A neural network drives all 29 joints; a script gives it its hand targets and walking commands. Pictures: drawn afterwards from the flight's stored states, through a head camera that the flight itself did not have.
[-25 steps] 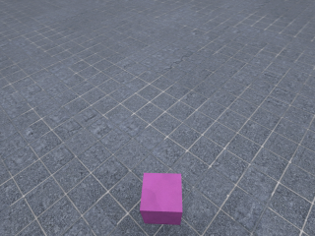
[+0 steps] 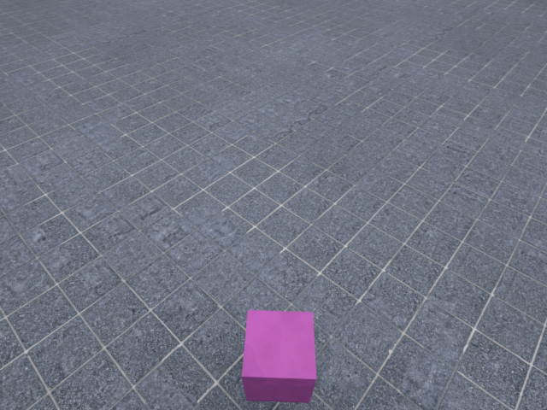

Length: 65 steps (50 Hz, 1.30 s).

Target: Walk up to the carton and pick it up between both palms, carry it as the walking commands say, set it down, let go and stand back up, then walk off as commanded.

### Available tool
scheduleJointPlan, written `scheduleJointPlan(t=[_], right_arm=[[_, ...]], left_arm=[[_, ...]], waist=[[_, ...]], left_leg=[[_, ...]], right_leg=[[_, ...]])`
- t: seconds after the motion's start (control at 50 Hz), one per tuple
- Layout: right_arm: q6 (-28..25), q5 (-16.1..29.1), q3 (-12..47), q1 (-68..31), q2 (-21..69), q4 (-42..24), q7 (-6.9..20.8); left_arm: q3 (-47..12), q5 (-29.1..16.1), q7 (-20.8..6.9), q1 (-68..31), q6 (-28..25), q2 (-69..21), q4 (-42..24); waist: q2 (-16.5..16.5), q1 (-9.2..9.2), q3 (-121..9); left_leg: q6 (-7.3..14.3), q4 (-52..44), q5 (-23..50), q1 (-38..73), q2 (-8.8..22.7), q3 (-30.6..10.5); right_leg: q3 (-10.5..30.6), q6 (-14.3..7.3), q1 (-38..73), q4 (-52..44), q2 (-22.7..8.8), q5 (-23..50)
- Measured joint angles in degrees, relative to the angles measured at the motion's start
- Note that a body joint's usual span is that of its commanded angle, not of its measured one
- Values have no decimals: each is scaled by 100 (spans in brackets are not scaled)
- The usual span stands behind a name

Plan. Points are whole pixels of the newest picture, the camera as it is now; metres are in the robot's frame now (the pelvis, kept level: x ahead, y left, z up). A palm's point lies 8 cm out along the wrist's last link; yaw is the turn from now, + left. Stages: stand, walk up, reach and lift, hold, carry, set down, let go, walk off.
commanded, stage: stand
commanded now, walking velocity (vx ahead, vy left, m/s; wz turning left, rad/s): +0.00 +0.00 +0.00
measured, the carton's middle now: (279, 357) +0.44 +0.03 -0.64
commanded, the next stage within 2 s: reach and lift in 0.28 s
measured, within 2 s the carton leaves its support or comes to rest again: neither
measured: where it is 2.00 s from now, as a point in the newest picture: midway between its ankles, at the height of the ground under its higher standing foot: outside the picture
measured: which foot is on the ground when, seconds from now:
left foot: down 0.00-1.00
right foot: down 0.00-1.00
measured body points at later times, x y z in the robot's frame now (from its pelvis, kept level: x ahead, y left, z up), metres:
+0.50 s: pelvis -0.02 +0.00 -0.01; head +0.02 +0.02 +0.44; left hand +0.11 +0.23 -0.14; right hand +0.12 -0.23 -0.13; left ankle -0.04 +0.14 -0.73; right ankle -0.01 -0.06 -0.73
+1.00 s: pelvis -0.11 +0.04 -0.07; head +0.07 +0.06 +0.34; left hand +0.22 +0.24 -0.19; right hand +0.24 -0.17 -0.16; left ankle -0.04 +0.14 -0.73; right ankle -0.01 -0.06 -0.73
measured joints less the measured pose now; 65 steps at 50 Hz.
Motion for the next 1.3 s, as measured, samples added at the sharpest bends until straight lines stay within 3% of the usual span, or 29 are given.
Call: scheduleJointPlan(t=[0.3,0.44,0.56,0.78,0.96,1.18,1.3], right_arm=[[16,0,0,-6,0,-8,16],[843,0,18,-842,0,-100,136],[865,0,17,-1105,0,-389,157],[810,0,-25,-2420,0,-388,223],[1236,0,-302,-4287,-1,-387,170],[1274,-1,-618,-5764,-5,-326,-55],[1097,54,-634,-6270,-96,-322,-243]], left_arm=[[-1,0,-5,-3,19,2,-15],[10,-1,-224,-883,888,56,-277],[37,5,-351,-1228,962,26,-628],[331,26,-7,-2375,954,-18,-841],[403,-45,305,-4011,1402,74,-842],[568,-93,626,-5640,1475,138,-844],[628,-342,706,-6169,1294,374,-844]], waist=[[0,0,-1],[0,70,329],[0,71,384],[24,71,1169],[26,76,1688],[97,76,1703],[124,75,1896]], left_leg=[[8,3,3,-12,0,0],[50,436,-63,-478,7,-9],[75,799,-139,-957,7,-37],[178,2116,-358,-2288,7,-71],[274,2909,-409,-3210,7,-68],[318,3273,-354,-4626,7,-69],[325,3291,-347,-5055,6,-71]], right_leg=[[0,4,-14,8,0,-3],[-2,15,-451,359,-9,-30],[-2,50,-893,621,-13,-30],[-2,115,-2153,1708,-49,-75],[-2,155,-3027,2368,-75,-35],[-2,209,-4401,2639,-86,82],[-2,211,-4832,2661,-87,92]])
